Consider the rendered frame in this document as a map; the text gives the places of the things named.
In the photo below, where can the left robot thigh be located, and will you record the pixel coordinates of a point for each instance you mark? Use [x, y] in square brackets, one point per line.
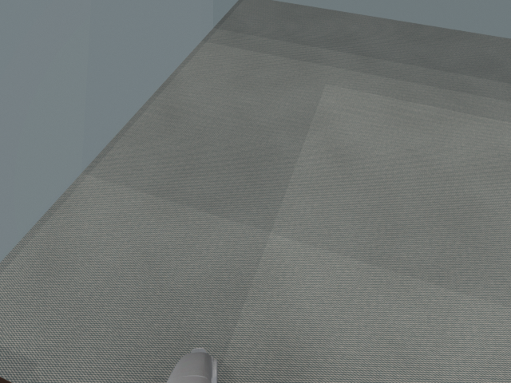
[195, 368]

